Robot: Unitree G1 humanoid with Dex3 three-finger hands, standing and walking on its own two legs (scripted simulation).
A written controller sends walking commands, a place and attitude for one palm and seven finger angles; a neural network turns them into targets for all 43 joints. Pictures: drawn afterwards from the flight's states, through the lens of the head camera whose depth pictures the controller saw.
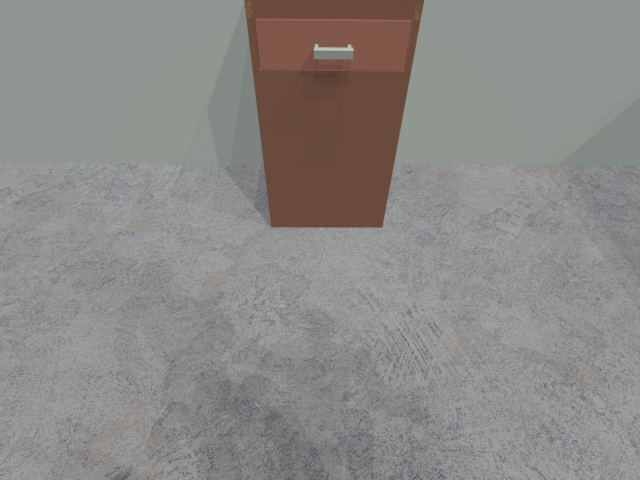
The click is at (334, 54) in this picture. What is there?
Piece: drawer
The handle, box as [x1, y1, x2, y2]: [314, 44, 353, 58]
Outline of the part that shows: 315,44 314,58 352,58 353,50 350,47 350,45 348,45 347,48 318,47 317,44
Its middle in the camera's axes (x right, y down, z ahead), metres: +0.03 -0.56 +1.14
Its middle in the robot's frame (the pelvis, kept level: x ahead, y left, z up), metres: +1.23 +0.02 +0.01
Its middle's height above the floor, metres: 0.79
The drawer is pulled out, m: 0.00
